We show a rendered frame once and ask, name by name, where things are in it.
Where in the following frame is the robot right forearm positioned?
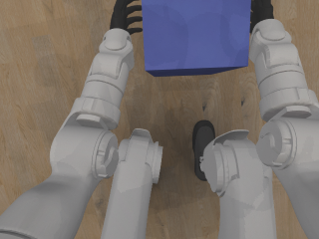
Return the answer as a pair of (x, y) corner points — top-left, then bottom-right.
(248, 19), (319, 122)

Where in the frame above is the right robot upper arm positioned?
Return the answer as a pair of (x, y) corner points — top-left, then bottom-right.
(255, 117), (319, 239)

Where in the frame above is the left robot hand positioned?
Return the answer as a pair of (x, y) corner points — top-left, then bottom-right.
(110, 0), (143, 35)

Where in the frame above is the carton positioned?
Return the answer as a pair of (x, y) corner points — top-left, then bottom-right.
(142, 0), (251, 77)

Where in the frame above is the robot left forearm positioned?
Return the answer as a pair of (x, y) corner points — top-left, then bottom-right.
(50, 28), (135, 164)

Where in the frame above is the left robot upper arm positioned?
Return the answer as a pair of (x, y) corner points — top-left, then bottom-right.
(0, 124), (120, 239)

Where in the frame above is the right robot hand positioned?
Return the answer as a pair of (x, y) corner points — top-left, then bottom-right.
(249, 0), (274, 35)

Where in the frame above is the robot right foot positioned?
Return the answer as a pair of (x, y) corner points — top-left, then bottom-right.
(192, 119), (215, 181)

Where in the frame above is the left robot thigh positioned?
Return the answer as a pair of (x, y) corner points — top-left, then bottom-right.
(100, 135), (162, 239)

